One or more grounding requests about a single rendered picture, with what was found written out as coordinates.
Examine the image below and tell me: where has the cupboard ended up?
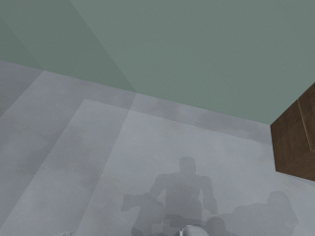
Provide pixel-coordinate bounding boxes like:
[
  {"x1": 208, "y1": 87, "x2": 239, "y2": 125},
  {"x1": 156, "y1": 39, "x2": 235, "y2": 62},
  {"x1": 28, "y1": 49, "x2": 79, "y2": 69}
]
[{"x1": 270, "y1": 83, "x2": 315, "y2": 182}]

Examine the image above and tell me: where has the robot right thigh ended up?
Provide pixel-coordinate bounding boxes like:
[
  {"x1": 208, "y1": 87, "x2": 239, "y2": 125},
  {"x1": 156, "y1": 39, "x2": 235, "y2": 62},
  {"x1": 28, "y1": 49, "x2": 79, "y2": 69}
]
[{"x1": 178, "y1": 225, "x2": 209, "y2": 236}]

